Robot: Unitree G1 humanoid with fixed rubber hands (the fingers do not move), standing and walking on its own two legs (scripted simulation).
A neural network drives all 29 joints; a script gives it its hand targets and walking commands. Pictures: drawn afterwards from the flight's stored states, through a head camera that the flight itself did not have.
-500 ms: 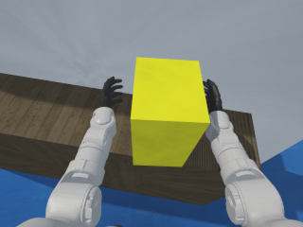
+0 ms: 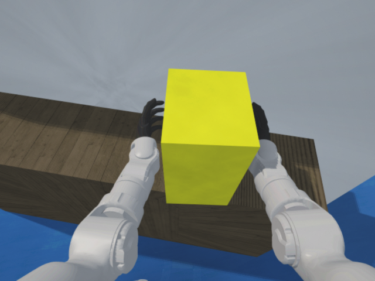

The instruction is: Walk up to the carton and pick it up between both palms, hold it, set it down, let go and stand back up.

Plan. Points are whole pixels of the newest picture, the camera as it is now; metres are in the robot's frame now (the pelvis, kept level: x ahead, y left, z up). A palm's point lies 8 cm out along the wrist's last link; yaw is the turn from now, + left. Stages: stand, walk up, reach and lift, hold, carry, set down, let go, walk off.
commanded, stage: reach and lift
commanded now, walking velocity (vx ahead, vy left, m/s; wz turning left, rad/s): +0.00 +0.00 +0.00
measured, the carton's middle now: (201, 145) +0.40 +0.01 +0.02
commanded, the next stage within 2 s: none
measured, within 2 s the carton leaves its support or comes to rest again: leaves its support in 1.84 s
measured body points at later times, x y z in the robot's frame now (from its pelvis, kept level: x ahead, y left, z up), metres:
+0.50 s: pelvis +0.00 -0.01 +0.01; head +0.07 -0.01 +0.45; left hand +0.40 +0.13 +0.05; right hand +0.42 -0.13 +0.05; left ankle +0.01 +0.15 -0.73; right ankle +0.02 -0.11 -0.73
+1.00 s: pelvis +0.02 -0.01 +0.02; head +0.08 +0.01 +0.46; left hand +0.40 +0.13 +0.05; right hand +0.41 -0.13 +0.04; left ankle +0.01 +0.14 -0.73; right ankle +0.02 -0.11 -0.73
